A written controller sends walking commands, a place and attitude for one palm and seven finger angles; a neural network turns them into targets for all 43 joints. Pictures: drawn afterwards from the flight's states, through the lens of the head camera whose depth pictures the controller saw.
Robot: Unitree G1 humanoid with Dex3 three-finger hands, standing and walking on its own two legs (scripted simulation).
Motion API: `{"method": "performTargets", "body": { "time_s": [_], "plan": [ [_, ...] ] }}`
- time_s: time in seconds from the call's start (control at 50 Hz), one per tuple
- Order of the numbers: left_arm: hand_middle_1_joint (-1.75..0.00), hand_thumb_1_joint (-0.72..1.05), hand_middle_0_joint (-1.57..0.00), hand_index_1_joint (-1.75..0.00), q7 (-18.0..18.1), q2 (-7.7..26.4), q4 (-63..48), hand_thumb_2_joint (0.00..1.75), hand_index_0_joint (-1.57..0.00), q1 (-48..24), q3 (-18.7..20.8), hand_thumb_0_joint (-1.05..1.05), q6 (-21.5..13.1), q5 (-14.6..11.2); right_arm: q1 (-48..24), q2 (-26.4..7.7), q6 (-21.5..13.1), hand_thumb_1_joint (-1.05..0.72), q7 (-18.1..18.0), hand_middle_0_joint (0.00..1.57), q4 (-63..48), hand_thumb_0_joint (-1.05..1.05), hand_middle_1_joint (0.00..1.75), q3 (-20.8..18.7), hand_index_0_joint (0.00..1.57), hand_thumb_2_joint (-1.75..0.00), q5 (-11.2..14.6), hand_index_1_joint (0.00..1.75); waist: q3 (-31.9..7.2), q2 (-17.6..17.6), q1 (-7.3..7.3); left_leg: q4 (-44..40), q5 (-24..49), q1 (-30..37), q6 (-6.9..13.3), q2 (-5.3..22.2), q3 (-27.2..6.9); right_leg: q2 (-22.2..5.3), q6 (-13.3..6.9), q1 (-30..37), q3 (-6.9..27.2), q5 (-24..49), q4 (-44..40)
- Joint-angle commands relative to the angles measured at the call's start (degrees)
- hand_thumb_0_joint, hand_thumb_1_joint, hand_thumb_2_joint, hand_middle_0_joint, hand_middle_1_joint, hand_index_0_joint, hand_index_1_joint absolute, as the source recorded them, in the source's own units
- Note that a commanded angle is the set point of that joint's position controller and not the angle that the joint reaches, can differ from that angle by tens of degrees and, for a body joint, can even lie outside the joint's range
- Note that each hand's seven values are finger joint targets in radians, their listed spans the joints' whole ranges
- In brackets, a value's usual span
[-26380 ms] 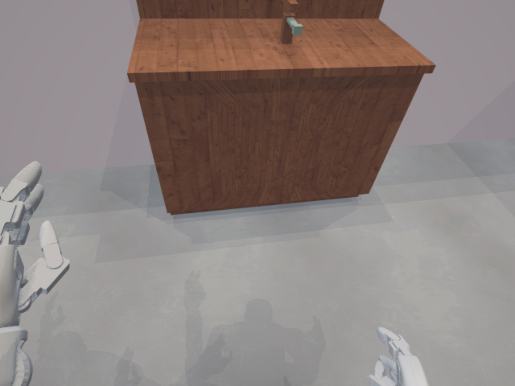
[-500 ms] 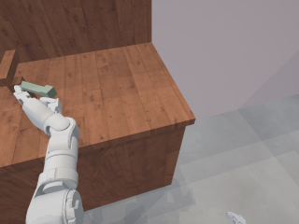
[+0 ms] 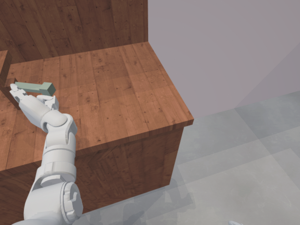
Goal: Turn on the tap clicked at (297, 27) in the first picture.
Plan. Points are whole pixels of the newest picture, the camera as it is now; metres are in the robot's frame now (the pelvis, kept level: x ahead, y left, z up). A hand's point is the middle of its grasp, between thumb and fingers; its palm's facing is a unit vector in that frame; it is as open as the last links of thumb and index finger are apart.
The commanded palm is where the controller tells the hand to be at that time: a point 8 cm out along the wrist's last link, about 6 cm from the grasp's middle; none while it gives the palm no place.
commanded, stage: lift the hand up off the lever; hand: left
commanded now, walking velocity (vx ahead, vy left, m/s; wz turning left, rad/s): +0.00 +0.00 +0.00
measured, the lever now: (47, 89) +0.45 +0.30 +0.12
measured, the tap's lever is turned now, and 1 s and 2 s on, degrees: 64 64 64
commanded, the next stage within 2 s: none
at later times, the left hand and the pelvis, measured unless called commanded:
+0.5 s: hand (49, 100) +0.41 +0.28 +0.12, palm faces +0.84 -0.54 -0.05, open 7.8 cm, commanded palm +0.36 +0.30 +0.13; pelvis -0.01 +0.01 +0.00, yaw +0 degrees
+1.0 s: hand (51, 99) +0.41 +0.27 +0.12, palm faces +0.84 -0.54 -0.05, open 7.9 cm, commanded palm +0.35 +0.28 +0.15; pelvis +0.00 +0.00 +0.00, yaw +0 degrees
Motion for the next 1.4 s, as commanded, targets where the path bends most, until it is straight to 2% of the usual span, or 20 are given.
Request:
{"method": "performTargets", "body": {
  "time_s": [0.0, 0.08, 0.16, 0.3, 0.38, 0.5, 0.54, 0.6, 0.64, 0.7, 0.78, 0.9, 0.96, 1.0, 1.06, 1.14, 1.2, 1.26, 1.3, 1.38],
  "plan": [
    [-0.15, 0.9, -0.15, -0.15, 0.18, 17.04, -10.81, 0.9, -0.15, -23.61, 1.41, 0.0, -4.11, 2.53, -0.03, -8.39, -1.54, -0.9, -0.98, 0.2, -5.69, 0.0, 0.3, -2.24, 0.2, -0.9, 0.13, 0.3, -16.64, -1.49, 0.32, -2.66, 19.2, 0.41, 0.72, -0.06, 0.74, -2.68, 2.3, 15.46, 3.27, 19.71, -2.76],
    [-0.15, 0.9, -0.15, -0.15, -0.55, 14.27, -12.96, 0.9, -0.15, -25.87, -1.93, 0.0, -5.58, 2.88, 0.69, -8.07, -1.88, -0.9, -0.57, 0.2, -5.72, 0.0, 0.3, -2.32, 0.2, -0.9, 0.06, 0.3, -19.16, 1.66, -0.61, -1.89, 21.01, 2.77, 0.58, -0.17, 0.91, -2.32, 2.03, 14.53, 3.14, 20.74, -2.14],
    [-0.15, 0.9, -0.15, -0.15, -1.48, 14.33, -14.02, 0.9, -0.15, -21.64, -1.18, 0.0, -5.59, 1.67, 0.85, -8.28, -1.86, -0.9, -0.53, 0.2, -6.26, 0.0, 0.3, -2.54, 0.2, -0.9, 0.37, 0.3, -20.0, 1.5, 0.26, -2.26, 22.0, 3.23, 0.44, -0.14, 0.93, -2.06, 1.94, 16.14, 3.03, 21.43, -2.39],
    [-0.15, 0.9, -0.15, -0.15, -1.29, 15.64, -17.42, 0.9, -0.15, -23.08, -0.47, 0.0, -4.97, 1.04, -1.17, -8.35, -2.25, -0.9, -1.05, 0.2, -6.05, 0.0, 0.3, -2.31, 0.2, -0.9, 0.49, 0.3, -17.27, 2.33, 0.76, -3.95, 19.7, 3.63, 0.24, 0.04, 0.26, -1.81, 1.68, 15.46, 2.86, 16.87, -3.68],
    [-0.15, 0.9, -0.15, -0.15, -0.96, 13.67, -16.03, 0.9, -0.15, -26.2, -3.01, 0.0, -3.92, 1.73, -1.98, -8.21, -2.79, -0.9, -0.95, 0.2, -5.86, 0.0, 0.3, -1.88, 0.2, -0.9, 0.37, 0.3, -14.94, 1.97, -0.05, -4.88, 17.06, 3.52, -0.05, 0.07, 0.02, -1.75, 1.63, 13.24, 2.56, 12.99, -4.33],
    [-0.15, 0.9, -0.15, -0.15, -0.21, 15.64, -16.92, 0.9, -0.15, -29.34, -2.0, 0.0, -3.79, 2.67, -2.26, -8.1, -3.04, -0.9, -1.3, 0.2, -5.41, 0.0, 0.3, -1.82, 0.2, -0.9, -0.07, 0.3, -17.53, 3.23, 0.44, -5.16, 17.15, 5.14, -0.64, 0.11, -0.47, -1.59, 1.36, 13.47, 2.41, 11.6, -4.28],
    [-0.15, 0.9, -0.15, -0.15, -0.2, 12.25, -18.18, 0.9, -0.15, -30.94, -5.19, 0.0, -3.93, 2.93, -2.28, -7.64, -3.45, -0.9, -0.99, 0.2, -5.43, 0.0, 0.3, -1.81, 0.2, -0.9, -0.14, 0.3, -18.39, 4.9, -0.03, -4.79, 19.78, 7.08, -1.29, 0.3, -0.48, -1.4, 1.14, 12.53, 2.07, 13.03, -3.68],
    [-0.15, 0.9, -0.15, -0.15, 0.02, 14.01, -17.69, 0.9, -0.15, -31.27, -3.88, 0.0, -3.43, 3.31, -2.46, -7.9, -3.43, -0.9, -1.05, 0.2, -5.01, 0.0, 0.3, -1.79, 0.2, -0.9, -0.42, 0.3, -18.11, 3.9, 0.03, -4.79, 19.31, 7.01, -1.34, 0.47, -0.75, -1.33, 1.2, 12.27, 1.88, 12.06, -3.89],
    [-0.15, 0.9, -0.15, -0.15, 0.04, 11.65, -19.2, 0.9, -0.15, -33.24, -6.13, 0.0, -3.49, 3.34, -2.44, -7.62, -3.86, -0.9, -0.86, 0.2, -5.18, 0.0, 0.3, -1.79, 0.2, -0.9, -0.52, 0.3, -19.41, 4.65, -0.4, -4.52, 21.23, 8.44, -1.63, 0.48, -0.62, -1.32, 1.17, 12.08, 1.9, 13.58, -3.53],
    [-0.15, 0.9, -0.15, -0.15, 0.2, 14.93, -20.5, 0.9, -0.15, -31.45, -3.09, 0.0, -3.14, 3.31, -2.07, -7.9, -3.67, -0.9, -1.06, 0.2, -5.02, 0.0, 0.3, -2.03, 0.2, -0.9, -0.69, 0.3, -21.06, 3.71, 0.55, -4.11, 23.61, 8.7, -1.66, 0.46, -0.5, -1.26, 1.15, 14.25, 1.97, 16.07, -3.23],
    [-0.15, 0.9, -0.15, -0.15, -0.21, 11.53, -23.81, 0.9, -0.15, -30.68, -6.04, 0.0, -2.1, 3.24, -2.44, -7.36, -3.86, -0.9, -0.77, 0.2, -5.58, 0.0, 0.3, -2.03, 0.2, -0.9, -0.47, 0.3, -21.96, 4.59, 0.69, -3.81, 28.55, 10.47, -2.05, 0.66, 0.07, -1.39, 1.1, 15.45, 1.91, 20.09, -2.78],
    [-0.15, 0.9, -0.15, -0.15, -0.46, 12.63, -28.67, 0.9, -0.15, -27.33, -4.78, 0.0, -0.39, 2.84, -3.3, -7.31, -4.17, -0.9, -0.93, 0.2, -5.87, 0.0, 0.3, -2.16, 0.2, -0.9, -0.29, 0.3, -21.79, 5.52, 2.05, -4.32, 31.6, 11.77, -2.31, 0.86, -0.11, -1.41, 0.98, 17.32, 1.91, 21.78, -3.15],
    [-0.15, 0.9, -0.15, -0.15, -0.73, 10.99, -30.76, 0.9, -0.15, -27.77, -6.55, 0.0, 0.46, 2.68, -3.96, -6.93, -4.3, -0.9, -1.04, 0.2, -5.94, 0.0, 0.3, -2.06, 0.2, -0.9, -0.08, 0.3, -20.83, 4.7, 1.39, -4.55, 31.05, 11.92, -1.98, 0.88, 0.54, -1.68, 1.18, 18.11, 2.2, 23.06, -3.64],
    [-0.15, 0.9, -0.15, -0.15, -0.46, 14.31, -31.18, 0.9, -0.15, -26.34, -3.49, 0.0, 1.34, 2.74, -4.31, -7.18, -4.15, -0.9, -1.42, 0.2, -5.73, 0.0, 0.3, -2.04, 0.2, -0.9, -0.15, 0.3, -20.43, 4.03, 2.4, -5.21, 30.51, 11.31, -1.9, 0.79, 0.42, -1.77, 1.12, 19.58, 2.23, 23.13, -3.91],
    [-0.15, 0.9, -0.15, -0.15, -0.83, 11.52, -31.76, 0.9, -0.15, -23.12, -4.94, 0.0, 3.23, 1.78, -5.26, -6.64, -3.83, -0.9, -1.7, 0.2, -6.32, 0.0, 0.3, -2.03, 0.2, -0.9, 0.34, 0.3, -20.67, 2.99, 2.56, -5.76, 30.85, 11.26, -1.69, 0.6, 1.35, -2.28, 1.37, 22.12, 2.67, 26.04, -4.45],
    [-0.15, 0.9, -0.15, -0.15, -2.82, 7.71, -22.74, 0.9, -0.15, -15.13, -5.96, 0.0, 10.11, -0.95, -6.83, -7.2, -2.74, -0.9, -2.32, 0.2, -6.72, 0.0, 0.3, -1.29, 0.2, -0.9, 1.82, 0.3, -12.59, -3.51, 2.98, -8.84, 23.56, 7.5, -0.49, 0.21, 1.78, -2.83, 2.11, 22.51, 2.66, 22.65, -7.58],
    [-0.15, 0.9, -0.15, -0.15, -3.67, 8.76, -20.52, 0.9, -0.15, -12.77, -3.83, 0.0, 13.7, -2.58, -8.43, -7.55, -2.29, -0.9, -3.16, 0.2, -7.19, 0.0, 0.3, -0.72, 0.2, -0.9, 2.93, 0.3, -9.84, -6.23, 3.81, -10.99, 19.37, 7.64, 0.61, -0.12, 1.99, -3.37, 2.88, 23.12, 3.49, 19.31, -10.6],
    [-0.15, 0.9, -0.15, -0.15, -2.84, 10.71, -22.82, 0.9, -0.15, -16.73, -3.12, 0.0, 13.87, -2.64, -9.3, -6.97, -2.54, -0.9, -3.33, 0.2, -7.51, 0.0, 0.3, -0.1, 0.2, -0.9, 3.29, 0.3, -8.96, -7.24, 3.55, -11.43, 16.65, 7.35, 1.05, -0.05, 1.93, -4.48, 3.9, 22.62, 5.06, 17.36, -12.3],
    [-0.15, 0.9, -0.15, -0.15, -1.71, 14.19, -25.89, 0.9, -0.15, -21.51, -1.74, 0.0, 11.86, -1.04, -9.72, -6.79, -3.06, -0.9, -3.29, 0.2, -7.04, 0.0, 0.3, -0.19, 0.2, -0.9, 2.76, 0.3, -9.66, -4.0, 3.61, -11.24, 16.08, 7.93, 1.09, 0.0, 1.68, -4.21, 3.36, 21.76, 5.23, 15.09, -12.06],
    [-0.15, 0.9, -0.15, -0.15, -0.59, 13.27, -31.92, 0.9, -0.15, -26.26, -4.81, 0.0, 7.49, 1.79, -9.92, -5.77, -4.2, -0.9, -2.9, 0.2, -6.58, 0.0, 0.3, -0.56, 0.2, -0.9, 1.69, 0.3, -15.36, 2.23, 2.7, -9.28, 17.91, 9.89, 0.9, 0.01, 2.0, -4.19, 2.83, 22.44, 5.78, 18.29, -9.96]
  ]
}}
